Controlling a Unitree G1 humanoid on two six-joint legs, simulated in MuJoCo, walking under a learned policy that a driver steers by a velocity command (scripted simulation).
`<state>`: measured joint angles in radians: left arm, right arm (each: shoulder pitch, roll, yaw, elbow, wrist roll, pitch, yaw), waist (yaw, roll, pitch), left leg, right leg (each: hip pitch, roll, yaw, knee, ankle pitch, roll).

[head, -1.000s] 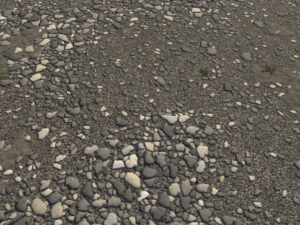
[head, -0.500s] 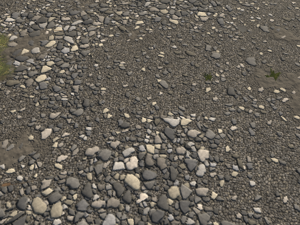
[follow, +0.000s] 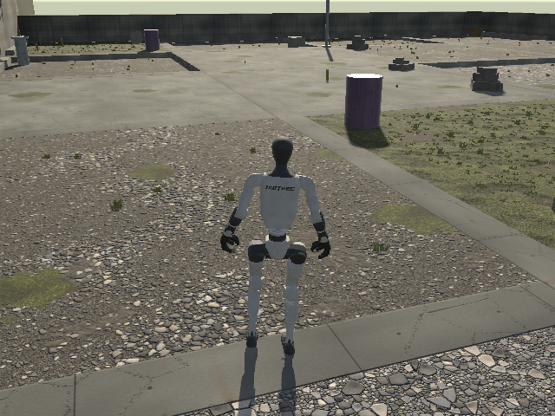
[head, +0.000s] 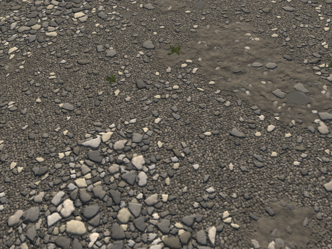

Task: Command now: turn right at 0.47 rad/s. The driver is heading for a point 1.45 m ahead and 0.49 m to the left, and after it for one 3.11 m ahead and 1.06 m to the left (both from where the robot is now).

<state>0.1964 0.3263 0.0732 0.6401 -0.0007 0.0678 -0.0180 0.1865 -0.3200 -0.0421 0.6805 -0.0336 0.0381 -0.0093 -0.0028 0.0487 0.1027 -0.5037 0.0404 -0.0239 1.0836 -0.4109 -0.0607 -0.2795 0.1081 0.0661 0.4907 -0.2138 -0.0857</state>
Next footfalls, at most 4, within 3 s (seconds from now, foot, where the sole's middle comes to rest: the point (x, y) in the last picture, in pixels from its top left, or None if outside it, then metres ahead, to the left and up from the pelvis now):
0.46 left None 0.05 0.13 -0.77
0.82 right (149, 217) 0.54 0.15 -0.77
1.20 left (58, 198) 0.63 0.54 -0.77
1.62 right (82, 111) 1.10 0.51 -0.77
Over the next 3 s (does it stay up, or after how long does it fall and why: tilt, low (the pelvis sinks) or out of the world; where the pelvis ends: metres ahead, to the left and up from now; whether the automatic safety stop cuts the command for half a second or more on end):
stays up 2.17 0.58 -0.02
